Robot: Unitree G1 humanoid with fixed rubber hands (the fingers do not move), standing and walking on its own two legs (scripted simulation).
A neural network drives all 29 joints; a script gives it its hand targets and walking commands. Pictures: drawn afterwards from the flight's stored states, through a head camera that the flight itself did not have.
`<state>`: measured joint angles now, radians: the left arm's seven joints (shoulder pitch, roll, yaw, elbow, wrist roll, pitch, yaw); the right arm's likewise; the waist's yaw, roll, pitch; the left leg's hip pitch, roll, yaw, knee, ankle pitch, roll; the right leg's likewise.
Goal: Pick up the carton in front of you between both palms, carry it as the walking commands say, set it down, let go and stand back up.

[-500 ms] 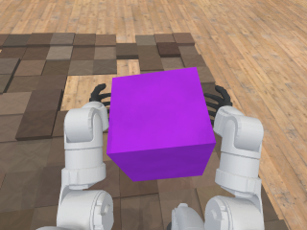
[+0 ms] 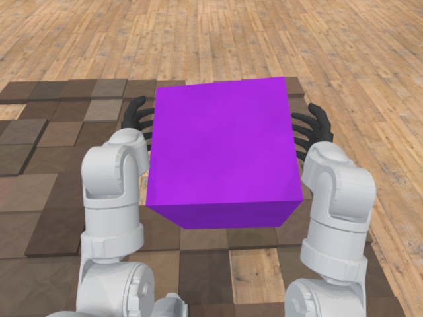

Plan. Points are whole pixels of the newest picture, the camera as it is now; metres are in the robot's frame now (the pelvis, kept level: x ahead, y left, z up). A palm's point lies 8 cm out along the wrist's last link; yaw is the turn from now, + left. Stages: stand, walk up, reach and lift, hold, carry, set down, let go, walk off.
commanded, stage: carry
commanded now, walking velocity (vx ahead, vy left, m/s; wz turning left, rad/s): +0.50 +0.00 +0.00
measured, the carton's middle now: (226, 166) +0.37 +0.01 +0.08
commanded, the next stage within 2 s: none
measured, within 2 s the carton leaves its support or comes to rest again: neither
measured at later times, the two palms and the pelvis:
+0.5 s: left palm (195, 74) +0.65 +0.10 +0.10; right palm (310, 85) +0.64 -0.19 +0.09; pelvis +0.31 -0.03 -0.02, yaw -1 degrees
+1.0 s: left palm (210, 28) +0.98 +0.09 +0.08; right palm (296, 37) +0.94 -0.20 +0.08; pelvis +0.63 -0.03 -0.02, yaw -2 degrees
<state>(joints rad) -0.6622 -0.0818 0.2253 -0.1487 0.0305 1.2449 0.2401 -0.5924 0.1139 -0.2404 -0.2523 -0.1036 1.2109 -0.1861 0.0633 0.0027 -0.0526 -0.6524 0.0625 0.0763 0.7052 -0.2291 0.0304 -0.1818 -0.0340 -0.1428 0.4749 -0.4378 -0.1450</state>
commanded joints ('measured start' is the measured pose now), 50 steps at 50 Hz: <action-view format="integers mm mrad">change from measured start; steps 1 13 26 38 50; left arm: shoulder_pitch -602 -692 -640 -501 -438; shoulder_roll -749 -954 -1058 -980 -909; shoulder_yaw -611 -542 -545 -751 -636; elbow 16 106 191 23 12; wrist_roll -338 -256 -278 -359 -251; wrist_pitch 28 14 -120 -212 -140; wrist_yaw -214 -187 -273 -268 -220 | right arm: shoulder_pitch -576 -775 -700 -426 -553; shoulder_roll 708 977 1100 930 973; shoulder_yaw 602 627 632 722 794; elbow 136 183 311 158 80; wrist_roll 311 450 334 263 428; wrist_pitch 60 39 -76 -174 -118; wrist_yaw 117 180 172 146 179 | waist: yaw -69 -126 -16 5 -123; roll -158 188 -105 -61 2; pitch -359 -414 -367 -286 -450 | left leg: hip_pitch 384 653 -243 -280 674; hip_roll -107 126 -9 -5 223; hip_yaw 148 -147 -57 44 -480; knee -177 -308 660 295 -336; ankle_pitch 115 235 -172 34 137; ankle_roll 24 210 2 37 250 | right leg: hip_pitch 54 -415 309 250 -559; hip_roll -111 -9 -277 -149 0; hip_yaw -9 114 510 254 195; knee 113 232 -116 -72 960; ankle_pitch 683 181 362 757 47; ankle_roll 25 162 -40 -60 97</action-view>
